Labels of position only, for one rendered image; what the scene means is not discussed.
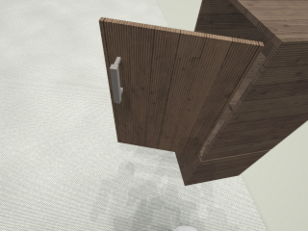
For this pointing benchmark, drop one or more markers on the handle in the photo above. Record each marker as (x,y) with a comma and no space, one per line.
(115,80)

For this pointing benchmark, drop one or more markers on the cupboard door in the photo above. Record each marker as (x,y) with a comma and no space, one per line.
(176,83)

